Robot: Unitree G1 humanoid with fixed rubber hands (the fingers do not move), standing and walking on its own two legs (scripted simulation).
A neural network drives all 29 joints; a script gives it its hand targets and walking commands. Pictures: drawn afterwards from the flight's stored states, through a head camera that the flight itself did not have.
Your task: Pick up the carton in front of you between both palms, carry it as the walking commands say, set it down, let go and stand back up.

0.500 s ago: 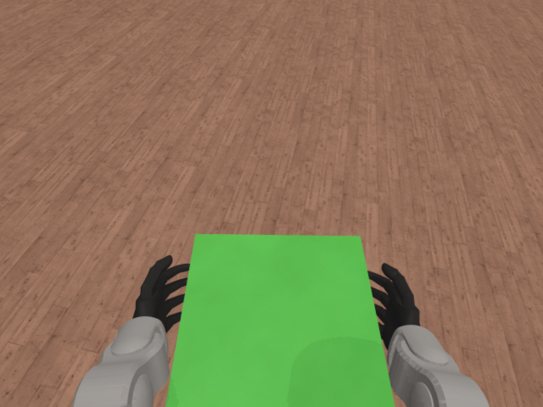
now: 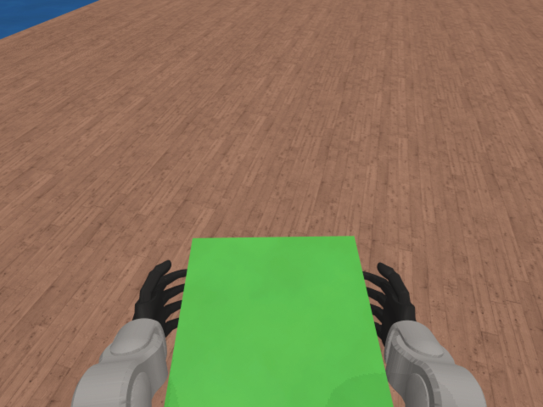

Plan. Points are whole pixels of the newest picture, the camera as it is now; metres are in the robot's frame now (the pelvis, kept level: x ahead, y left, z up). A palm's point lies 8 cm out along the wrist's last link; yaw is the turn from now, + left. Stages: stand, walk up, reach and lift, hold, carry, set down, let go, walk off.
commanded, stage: carry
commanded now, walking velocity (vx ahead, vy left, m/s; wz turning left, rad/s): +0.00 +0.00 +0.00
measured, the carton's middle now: (274, 348) +0.23 +0.00 +0.01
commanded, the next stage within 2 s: hold in 1.62 s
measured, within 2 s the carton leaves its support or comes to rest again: neither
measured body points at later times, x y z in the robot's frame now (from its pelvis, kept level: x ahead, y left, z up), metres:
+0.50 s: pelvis -0.01 +0.02 +0.00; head -0.03 +0.02 +0.45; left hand +0.26 +0.17 +0.03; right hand +0.26 -0.13 +0.03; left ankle -0.11 +0.12 -0.73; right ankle +0.02 -0.09 -0.73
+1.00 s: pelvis -0.04 +0.02 +0.00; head -0.05 +0.02 +0.45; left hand +0.25 +0.18 +0.03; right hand +0.25 -0.12 +0.03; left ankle -0.11 +0.12 -0.73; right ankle +0.02 -0.09 -0.73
